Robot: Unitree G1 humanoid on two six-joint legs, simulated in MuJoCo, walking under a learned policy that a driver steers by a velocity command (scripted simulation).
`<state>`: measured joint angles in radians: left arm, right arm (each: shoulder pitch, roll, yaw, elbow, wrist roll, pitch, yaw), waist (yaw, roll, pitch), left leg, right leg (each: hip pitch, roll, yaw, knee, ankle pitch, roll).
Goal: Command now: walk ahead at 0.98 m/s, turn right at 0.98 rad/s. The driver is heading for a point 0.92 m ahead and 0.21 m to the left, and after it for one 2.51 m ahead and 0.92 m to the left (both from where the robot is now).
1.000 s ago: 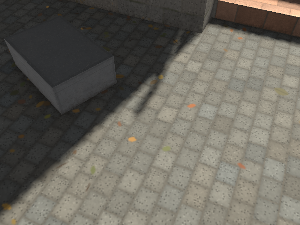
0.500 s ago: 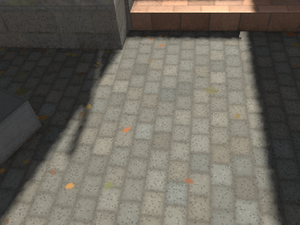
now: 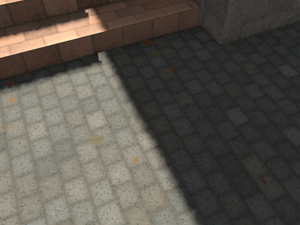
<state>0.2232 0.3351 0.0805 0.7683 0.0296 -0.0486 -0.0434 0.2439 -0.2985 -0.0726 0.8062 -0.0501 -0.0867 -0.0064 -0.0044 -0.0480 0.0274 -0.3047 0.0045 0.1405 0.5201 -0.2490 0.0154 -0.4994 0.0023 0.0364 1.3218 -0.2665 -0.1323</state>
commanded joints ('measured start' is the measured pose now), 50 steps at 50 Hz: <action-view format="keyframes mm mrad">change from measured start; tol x32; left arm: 1 -42 -61 -37 -120 14 25 -32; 11 -333 -29 -75 -202 20 -13 -45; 15 236 158 3 -26 52 -24 25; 50 -229 -43 -99 -229 9 -21 38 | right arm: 1 106 1 9 16 25 -41 19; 50 173 -173 -47 -10 65 29 7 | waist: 1 7 119 11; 10 -12 55 156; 17 169 -19 -427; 26 -28 -32 84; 37 -356 21 -184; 50 -31 32 -20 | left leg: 1 165 297 -290 -347 -24 71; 10 203 231 44 -502 691 99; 13 347 264 11 -96 1266 111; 15 13 168 -23 512 678 110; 16 -347 35 -127 890 -262 94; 17 -413 35 -206 957 -144 116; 35 60 -90 82 242 252 193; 39 656 171 -776 -38 99 503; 41 452 242 -963 -337 -296 432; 50 -7 -96 -390 -146 865 163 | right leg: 1 -277 -132 53 22 71 7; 12 81 63 -186 -671 172 -51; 16 1044 -452 569 -821 -242 -100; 21 422 -278 167 -1125 5 5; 31 415 -157 -342 -1193 796 128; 35 535 -229 -325 -763 1425 138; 37 310 -148 -290 -78 894 107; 38 -60 58 -237 317 -169 120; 40 -416 25 67 387 -177 129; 50 42 3 -81 -545 269 178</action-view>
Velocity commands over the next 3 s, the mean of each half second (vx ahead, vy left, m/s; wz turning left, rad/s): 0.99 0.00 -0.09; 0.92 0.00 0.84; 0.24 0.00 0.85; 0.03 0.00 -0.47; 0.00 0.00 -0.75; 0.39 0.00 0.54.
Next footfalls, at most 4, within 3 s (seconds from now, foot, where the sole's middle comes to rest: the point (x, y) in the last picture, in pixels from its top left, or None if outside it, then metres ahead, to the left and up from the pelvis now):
0.30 right None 0.45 -0.12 -0.77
0.74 left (151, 142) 0.88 0.02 -0.77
1.14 right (144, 86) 1.28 0.06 -0.77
1.54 left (121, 113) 1.07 0.18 -0.77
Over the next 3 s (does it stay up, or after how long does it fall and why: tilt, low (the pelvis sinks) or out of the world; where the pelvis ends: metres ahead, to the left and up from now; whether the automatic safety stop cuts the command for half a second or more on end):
stays up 1.26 0.18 -0.01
